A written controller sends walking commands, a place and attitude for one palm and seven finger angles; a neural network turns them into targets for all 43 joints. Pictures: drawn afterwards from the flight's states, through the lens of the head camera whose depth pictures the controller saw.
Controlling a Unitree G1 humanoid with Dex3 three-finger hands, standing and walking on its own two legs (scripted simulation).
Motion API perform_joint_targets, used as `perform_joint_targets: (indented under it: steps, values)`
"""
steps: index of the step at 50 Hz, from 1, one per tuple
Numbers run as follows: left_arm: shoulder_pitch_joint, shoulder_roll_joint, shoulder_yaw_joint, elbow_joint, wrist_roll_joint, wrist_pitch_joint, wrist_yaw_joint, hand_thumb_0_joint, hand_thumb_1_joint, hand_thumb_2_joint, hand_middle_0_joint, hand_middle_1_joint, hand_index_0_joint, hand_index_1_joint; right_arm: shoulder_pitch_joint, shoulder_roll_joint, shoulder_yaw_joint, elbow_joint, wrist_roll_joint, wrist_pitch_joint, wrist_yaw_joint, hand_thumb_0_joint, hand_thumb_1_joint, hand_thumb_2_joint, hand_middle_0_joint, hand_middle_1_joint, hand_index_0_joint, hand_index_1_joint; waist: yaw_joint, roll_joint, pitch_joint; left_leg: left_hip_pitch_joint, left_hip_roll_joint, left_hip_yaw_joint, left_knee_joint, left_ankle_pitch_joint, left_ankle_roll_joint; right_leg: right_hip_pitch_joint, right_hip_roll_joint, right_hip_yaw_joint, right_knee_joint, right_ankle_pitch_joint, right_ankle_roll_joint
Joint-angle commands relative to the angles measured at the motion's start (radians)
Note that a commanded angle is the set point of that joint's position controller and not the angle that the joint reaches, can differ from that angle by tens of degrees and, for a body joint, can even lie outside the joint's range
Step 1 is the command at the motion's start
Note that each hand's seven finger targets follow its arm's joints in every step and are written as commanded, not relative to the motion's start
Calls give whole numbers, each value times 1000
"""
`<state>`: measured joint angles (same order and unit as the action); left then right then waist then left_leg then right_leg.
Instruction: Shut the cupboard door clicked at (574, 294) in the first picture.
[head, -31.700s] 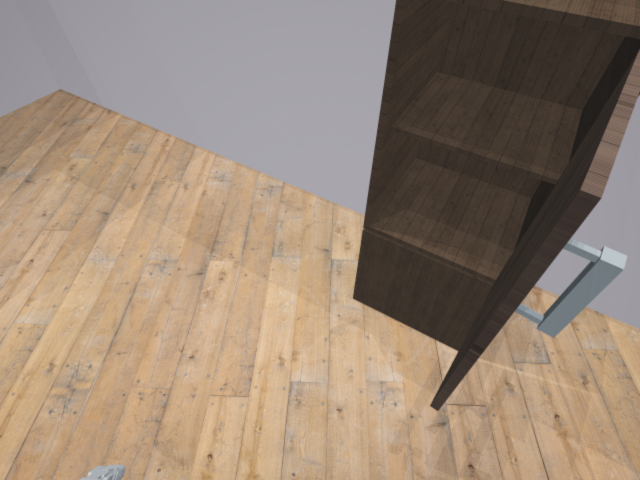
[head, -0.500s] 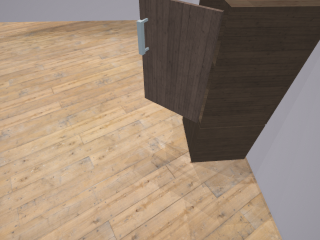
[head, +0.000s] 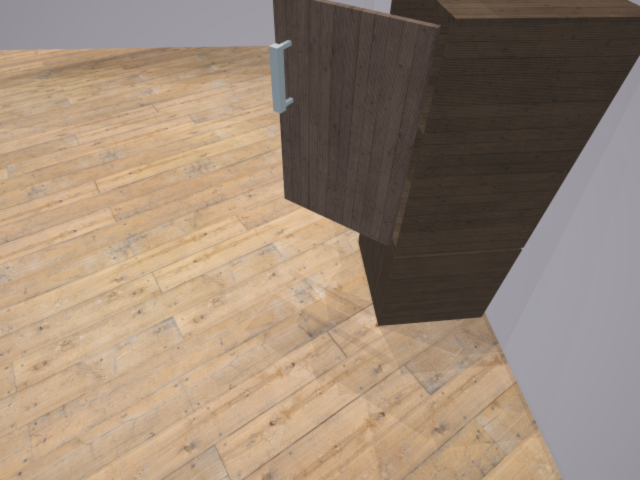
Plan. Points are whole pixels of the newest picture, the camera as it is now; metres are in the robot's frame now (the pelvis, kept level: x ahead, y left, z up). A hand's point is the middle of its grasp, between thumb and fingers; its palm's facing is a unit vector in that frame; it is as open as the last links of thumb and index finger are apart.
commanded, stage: look to check the result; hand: left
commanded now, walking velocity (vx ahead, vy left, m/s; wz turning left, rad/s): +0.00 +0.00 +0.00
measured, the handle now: (283, 77) +0.96 +0.13 +0.07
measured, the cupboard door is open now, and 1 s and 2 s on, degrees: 51 51 51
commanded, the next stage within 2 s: walk to a spot facing it in 0.62 s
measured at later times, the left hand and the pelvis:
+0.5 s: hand out of the picture -0.01 +0.17 -0.17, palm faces +0.02 -0.98 -0.21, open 7.4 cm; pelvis +0.00 +0.00 +0.00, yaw +0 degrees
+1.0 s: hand out of the picture +0.02 +0.18 -0.19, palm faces +0.12 -0.97 -0.21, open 7.4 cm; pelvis +0.00 -0.01 -0.01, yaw +6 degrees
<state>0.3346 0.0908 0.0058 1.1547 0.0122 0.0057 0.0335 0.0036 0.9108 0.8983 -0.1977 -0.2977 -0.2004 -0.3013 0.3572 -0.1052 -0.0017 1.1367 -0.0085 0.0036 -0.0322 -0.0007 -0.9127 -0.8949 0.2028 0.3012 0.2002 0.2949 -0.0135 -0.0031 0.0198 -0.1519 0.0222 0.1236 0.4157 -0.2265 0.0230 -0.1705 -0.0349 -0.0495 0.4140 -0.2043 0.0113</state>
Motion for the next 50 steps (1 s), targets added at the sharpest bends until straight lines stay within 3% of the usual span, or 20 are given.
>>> perform_joint_targets:
  steps: [1, 14, 21, 33, 37, 39, 41, 45, 48, 49, 50]
  values:
    - [84, 106, 16, -16, 4, -13, 10, 0, 900, 900, -200, -300, -200, -300, 72, -86, -17, -22, -4, -5, -9, 0, -900, -900, 200, 300, 200, 300, 4, 25, 101, -69, 92, -106, -122, -40, 5, -58, -61, 64, -85, 9, -36]
    - [58, 130, 21, -31, 7, -12, 8, 0, 900, 900, -200, -300, -200, -300, 53, -119, -24, -34, -4, -5, -5, 0, -900, -900, 200, 300, 200, 300, 3, 6, 105, -75, 102, -118, -137, -68, 9, -68, -56, 69, -76, 2, -34]
    - [32, 158, 25, -42, 6, -18, 6, 0, 900, 900, -200, -300, -200, -300, 32, -138, -28, -39, -3, -7, -3, 0, -900, -900, 200, 300, 200, 300, 0, -11, 76, -42, 102, -109, -118, -9, 9, -63, -64, 76, -82, 21, -39]
    - [-17, 192, 29, -53, 6, -20, 2, 0, 900, 900, -200, -300, -200, -300, -12, -169, -31, -44, -5, -6, 0, 0, -900, -900, 200, 300, 200, 300, 1, 5, 83, -34, 101, -105, -122, -6, 2, -58, -68, 86, -105, 13, -43]
    - [-31, 201, 29, -56, 4, -24, 0, 0, 900, 900, -200, -300, -200, -300, -29, -179, -31, -46, -5, -9, -1, 0, -900, -900, 200, 300, 200, 300, 1, 4, 53, -14, 106, -105, -114, 37, 1, -37, -72, 84, -103, 50, -45]
    - [-20, 174, 27, -56, 3, -15, 4, 0, 900, 900, -200, -300, -200, -300, -22, -137, -23, -48, -5, -1, 3, 0, -900, -900, 200, 300, 200, 300, 4, 6, 60, -50, 96, -107, -90, 64, -6, -24, -84, 64, -78, 58, -35]
    - [-12, 191, 37, -67, 3, -9, 7, 0, 900, 900, -200, -300, -200, -300, -25, -138, -27, -62, -5, 10, 5, 0, -900, -900, 200, 300, 200, 300, 7, -14, 59, -84, 81, -106, -41, 67, -8, -26, -107, 55, -57, 43, -38]
    - [-31, 236, 68, -114, 7, 1, 10, 0, 900, 900, -200, -300, -200, -300, -41, -140, -42, -104, -6, 27, 13, 0, -900, -900, 200, 300, 200, 300, 8, -87, 26, -140, 25, -82, 113, 45, -21, -38, -203, 72, -61, 19, -92]
    - [-70, 253, 85, -160, 11, 7, 10, 0, 900, 900, -200, -300, -200, -300, -48, -139, -56, -136, -10, 36, 18, 0, -900, -900, 200, 300, 200, 300, 1, -124, 10, -155, 23, -84, 226, -23, -29, -67, -264, 53, -40, 41, -123]
    - [-87, 256, 88, -175, 12, 8, 10, 0, 900, 900, -200, -300, -200, -300, -48, -144, -59, -144, -10, 37, 20, 0, -900, -900, 200, 300, 200, 300, -5, -116, 17, -149, 32, -92, 221, -34, -29, -94, -271, 35, -18, 31, -120]
    - [-103, 252, 92, -190, 14, 12, 9, 0, 900, 900, -200, -300, -200, -300, -39, -157, -64, -154, -11, 36, 24, 0, -900, -900, 200, 300, 200, 300, -14, -60, 9, -130, 50, -127, 171, 38, -19, -119, -245, -8, 35, 11, -95]
